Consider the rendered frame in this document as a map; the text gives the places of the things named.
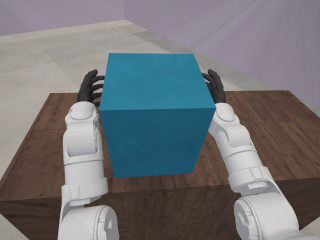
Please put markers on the robot left upper arm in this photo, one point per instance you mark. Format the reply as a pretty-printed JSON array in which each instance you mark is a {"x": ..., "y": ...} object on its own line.
[{"x": 90, "y": 223}]

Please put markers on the right robot forearm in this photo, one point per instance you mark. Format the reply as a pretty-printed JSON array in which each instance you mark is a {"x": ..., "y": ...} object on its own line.
[{"x": 247, "y": 175}]

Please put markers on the robot right hand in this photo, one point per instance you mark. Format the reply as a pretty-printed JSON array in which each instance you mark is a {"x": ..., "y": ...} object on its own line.
[{"x": 215, "y": 86}]

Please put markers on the pedestal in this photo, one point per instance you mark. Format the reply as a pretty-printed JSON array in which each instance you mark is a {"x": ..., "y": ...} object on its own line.
[{"x": 192, "y": 206}]

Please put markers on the robot right upper arm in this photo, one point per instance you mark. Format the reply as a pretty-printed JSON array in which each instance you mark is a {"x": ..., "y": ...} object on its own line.
[{"x": 267, "y": 216}]

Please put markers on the robot left hand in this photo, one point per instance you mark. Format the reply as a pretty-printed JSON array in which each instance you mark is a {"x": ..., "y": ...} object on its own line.
[{"x": 87, "y": 88}]

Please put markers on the left robot forearm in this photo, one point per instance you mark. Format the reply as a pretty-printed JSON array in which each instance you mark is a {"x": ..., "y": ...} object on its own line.
[{"x": 82, "y": 156}]

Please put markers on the carton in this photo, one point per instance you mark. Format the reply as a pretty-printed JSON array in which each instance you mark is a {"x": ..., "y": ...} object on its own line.
[{"x": 156, "y": 110}]

